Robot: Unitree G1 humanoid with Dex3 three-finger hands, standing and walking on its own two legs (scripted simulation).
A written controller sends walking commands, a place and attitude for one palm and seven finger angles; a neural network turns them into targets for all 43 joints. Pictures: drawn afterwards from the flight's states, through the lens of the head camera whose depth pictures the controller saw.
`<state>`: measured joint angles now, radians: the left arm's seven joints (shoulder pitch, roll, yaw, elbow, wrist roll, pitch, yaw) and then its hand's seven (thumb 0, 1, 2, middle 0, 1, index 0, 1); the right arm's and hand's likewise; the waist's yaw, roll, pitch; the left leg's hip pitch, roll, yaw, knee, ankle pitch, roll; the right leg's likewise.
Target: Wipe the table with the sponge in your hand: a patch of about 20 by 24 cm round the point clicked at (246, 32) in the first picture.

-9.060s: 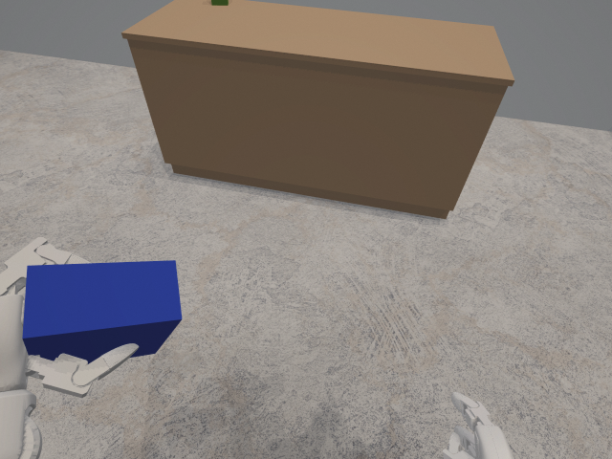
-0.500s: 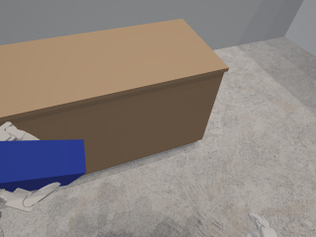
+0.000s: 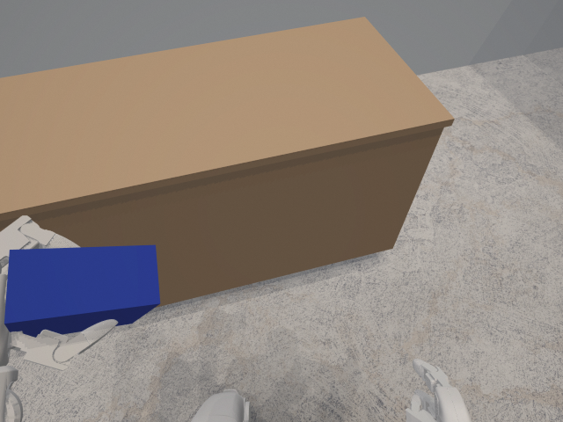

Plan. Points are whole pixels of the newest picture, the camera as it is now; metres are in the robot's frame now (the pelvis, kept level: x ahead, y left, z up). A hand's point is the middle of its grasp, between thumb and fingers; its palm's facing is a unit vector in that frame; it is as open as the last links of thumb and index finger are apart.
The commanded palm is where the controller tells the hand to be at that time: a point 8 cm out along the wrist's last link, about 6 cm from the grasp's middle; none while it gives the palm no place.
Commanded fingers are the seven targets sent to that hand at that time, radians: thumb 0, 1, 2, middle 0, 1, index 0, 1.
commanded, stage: take the last steps up to it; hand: left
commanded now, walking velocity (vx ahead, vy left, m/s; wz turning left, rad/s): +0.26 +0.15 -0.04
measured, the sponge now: (104, 292) +0.23 +0.20 +0.14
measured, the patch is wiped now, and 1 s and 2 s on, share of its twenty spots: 0.00 0.00 0.00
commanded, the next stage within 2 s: come to a stop and stand still in 0.44 s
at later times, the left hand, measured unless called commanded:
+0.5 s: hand (77, 200) +0.33 +0.26 +0.17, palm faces +0.34 -0.78 -0.53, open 10.1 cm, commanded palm +0.27 +0.31 +0.17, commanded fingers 0.00 0.10 1.30 -1.20 -1.60 -1.20 -1.60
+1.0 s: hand (64, 177) +0.37 +0.29 +0.17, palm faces +0.33 -0.84 -0.43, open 10.1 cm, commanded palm +0.31 +0.34 +0.17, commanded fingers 0.00 0.10 1.30 -1.20 -1.60 -1.20 -1.60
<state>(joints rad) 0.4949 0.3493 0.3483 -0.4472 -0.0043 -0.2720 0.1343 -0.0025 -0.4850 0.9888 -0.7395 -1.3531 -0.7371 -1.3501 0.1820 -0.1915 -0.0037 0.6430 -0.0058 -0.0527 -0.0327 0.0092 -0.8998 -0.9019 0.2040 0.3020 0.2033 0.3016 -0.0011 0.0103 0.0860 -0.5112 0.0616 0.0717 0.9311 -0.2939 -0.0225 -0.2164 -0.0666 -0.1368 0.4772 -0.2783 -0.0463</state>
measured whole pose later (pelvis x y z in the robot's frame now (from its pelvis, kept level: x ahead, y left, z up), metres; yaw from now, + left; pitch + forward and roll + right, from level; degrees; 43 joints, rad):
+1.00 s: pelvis +0.13 +0.07 -0.01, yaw -4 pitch -1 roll +0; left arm 0.46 0.39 0.38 -0.58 -0.03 -0.18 0.15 0.00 -0.48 0.99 -0.74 -1.35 -0.74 -1.35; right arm 0.16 -0.14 0.02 0.53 -0.01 -0.09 -0.02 0.01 -0.90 -0.90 0.20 0.30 0.20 0.30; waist 0.01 -0.03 0.11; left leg -0.32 0.09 0.12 0.51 -0.17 -0.02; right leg -0.32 0.00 -0.09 0.75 -0.46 0.03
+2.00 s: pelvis +0.02 +0.05 -0.01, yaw -4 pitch -3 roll +0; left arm 0.47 0.37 0.32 -0.46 -0.01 -0.17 0.16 0.00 -0.48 0.99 -0.74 -1.35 -0.74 -1.35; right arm 0.26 -0.20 0.04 0.60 -0.01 -0.05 -0.06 0.01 -0.90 -0.90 0.20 0.30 0.20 0.30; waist 0.00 0.00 0.05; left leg -0.23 0.01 0.03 0.48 -0.19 0.01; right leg -0.28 0.05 -0.13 0.40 -0.15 -0.04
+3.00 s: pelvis +0.11 +0.11 -0.02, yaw -5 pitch -1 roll -1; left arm 0.36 0.37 0.36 -0.44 -0.03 -0.25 0.09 0.00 -0.49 0.99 -0.75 -1.35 -0.74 -1.35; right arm 0.20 -0.20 0.03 0.53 -0.02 -0.13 0.01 0.01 -0.90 -0.90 0.20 0.30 0.20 0.30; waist 0.01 -0.03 0.03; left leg -0.18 -0.08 0.07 0.58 -0.38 0.09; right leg -0.28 0.01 0.00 0.59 -0.29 -0.01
